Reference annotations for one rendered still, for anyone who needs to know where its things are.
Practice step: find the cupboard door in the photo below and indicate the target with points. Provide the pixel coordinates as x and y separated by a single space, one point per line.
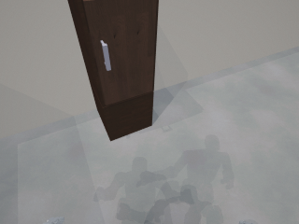
128 28

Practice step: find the handle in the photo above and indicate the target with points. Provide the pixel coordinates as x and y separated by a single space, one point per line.
106 55

